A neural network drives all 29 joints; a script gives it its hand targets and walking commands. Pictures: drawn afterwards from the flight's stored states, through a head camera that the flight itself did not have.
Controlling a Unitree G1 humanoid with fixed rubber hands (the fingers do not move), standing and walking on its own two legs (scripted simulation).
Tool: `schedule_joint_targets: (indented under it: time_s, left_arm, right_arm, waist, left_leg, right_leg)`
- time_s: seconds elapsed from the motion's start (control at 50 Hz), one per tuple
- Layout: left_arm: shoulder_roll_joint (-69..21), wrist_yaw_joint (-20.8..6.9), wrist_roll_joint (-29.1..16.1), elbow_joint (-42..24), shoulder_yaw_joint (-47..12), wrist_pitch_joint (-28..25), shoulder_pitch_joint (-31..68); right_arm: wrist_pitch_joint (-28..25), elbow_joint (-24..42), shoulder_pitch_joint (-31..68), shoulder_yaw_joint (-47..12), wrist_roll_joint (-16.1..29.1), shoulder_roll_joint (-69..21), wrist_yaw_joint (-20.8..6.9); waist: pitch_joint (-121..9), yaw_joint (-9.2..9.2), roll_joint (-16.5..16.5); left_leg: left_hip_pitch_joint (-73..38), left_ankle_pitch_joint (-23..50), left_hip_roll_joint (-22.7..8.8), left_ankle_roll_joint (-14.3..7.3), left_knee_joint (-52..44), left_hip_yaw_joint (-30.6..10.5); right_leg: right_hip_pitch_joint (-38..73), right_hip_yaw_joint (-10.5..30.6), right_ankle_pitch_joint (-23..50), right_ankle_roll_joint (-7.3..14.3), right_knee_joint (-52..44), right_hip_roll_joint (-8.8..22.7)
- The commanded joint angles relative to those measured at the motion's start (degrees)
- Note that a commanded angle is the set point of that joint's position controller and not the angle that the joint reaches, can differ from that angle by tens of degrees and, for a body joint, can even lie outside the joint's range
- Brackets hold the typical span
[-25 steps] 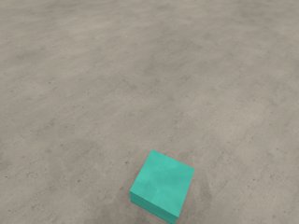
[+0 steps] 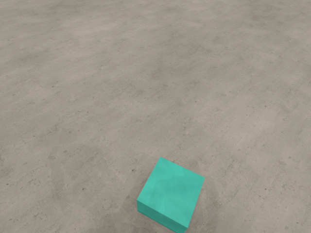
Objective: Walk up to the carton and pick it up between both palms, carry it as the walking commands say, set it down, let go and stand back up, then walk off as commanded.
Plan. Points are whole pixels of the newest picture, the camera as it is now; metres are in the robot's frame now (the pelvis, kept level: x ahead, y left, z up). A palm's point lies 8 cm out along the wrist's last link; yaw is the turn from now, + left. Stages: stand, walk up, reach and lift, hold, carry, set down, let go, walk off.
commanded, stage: stand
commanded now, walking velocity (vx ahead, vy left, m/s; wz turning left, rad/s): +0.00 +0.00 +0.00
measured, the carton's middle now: (170, 194) +0.44 -0.14 -0.67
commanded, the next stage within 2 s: none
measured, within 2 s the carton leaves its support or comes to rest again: neither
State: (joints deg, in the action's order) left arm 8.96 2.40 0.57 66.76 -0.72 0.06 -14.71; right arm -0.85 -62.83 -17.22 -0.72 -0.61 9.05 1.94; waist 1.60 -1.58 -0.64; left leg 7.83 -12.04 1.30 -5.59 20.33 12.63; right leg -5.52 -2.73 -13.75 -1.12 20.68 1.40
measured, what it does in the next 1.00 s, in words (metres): stands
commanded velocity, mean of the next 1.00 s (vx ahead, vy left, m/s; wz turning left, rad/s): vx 0.00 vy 0.00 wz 0.00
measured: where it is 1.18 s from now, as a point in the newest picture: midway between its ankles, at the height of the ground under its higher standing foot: outside the picture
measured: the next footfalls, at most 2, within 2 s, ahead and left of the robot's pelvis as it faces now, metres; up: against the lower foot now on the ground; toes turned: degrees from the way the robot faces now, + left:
none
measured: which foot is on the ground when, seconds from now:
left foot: down 0.00-1.00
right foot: down 0.00-1.00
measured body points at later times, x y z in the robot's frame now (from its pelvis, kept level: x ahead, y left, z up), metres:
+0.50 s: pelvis +0.00 +0.01 +0.00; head +0.01 +0.02 +0.45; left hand -0.04 +0.21 -0.17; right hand -0.04 -0.20 -0.16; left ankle +0.00 +0.05 -0.74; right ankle -0.03 -0.13 -0.74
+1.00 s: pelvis +0.01 +0.01 +0.00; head +0.02 +0.01 +0.45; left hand -0.05 +0.20 -0.17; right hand -0.05 -0.20 -0.16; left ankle +0.00 +0.05 -0.74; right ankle -0.03 -0.13 -0.74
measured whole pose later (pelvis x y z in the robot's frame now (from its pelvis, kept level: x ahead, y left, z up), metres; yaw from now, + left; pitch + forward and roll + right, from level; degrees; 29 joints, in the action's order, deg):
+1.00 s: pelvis +0.01 +0.01 +0.00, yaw +1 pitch +0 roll +0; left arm 5.3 3.3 0.2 69.2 -1.3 -0.3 -20.2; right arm -1.3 -68.4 -20.8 -0.1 -0.6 5.7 2.7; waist 0.9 -1.8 -0.9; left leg 8.0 -12.3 2.9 -5.9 19.7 12.0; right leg -6.3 -3.3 -15.4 -1.9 22.3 3.0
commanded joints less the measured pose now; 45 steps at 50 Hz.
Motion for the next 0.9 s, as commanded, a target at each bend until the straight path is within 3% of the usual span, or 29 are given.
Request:
schedule_joint_targets:
  time_s: [0.0, 0.88]
  left_arm:
    - [3.75, 0.24, -0.06, 0.39, 0.45, -0.18, -3.66]
    - [-0.91, 0.98, -0.37, 3.19, -0.38, -0.31, -10.98]
  right_arm:
    - [-0.29, -0.19, -3.85, 0.71, 0.02, 4.83, 0.27]
    - [-0.41, -6.06, -9.26, 0.98, 0.12, 0.54, 0.91]
  waist:
    - [2.3, 0.03, 1.03]
    - [3.84, -0.21, 0.48]
  left_leg:
    - [-2.37, 5.84, -10.62, 2.63, -5.91, -11.34]
    - [-1.97, 8.31, -9.3, 4.63, -5.82, -11.48]
  right_leg:
    - [-5.66, 3.58, 6.07, 1.29, -2.53, 4.46]
    - [-7.26, 2.74, 4.33, 1.0, -1.63, 5.57]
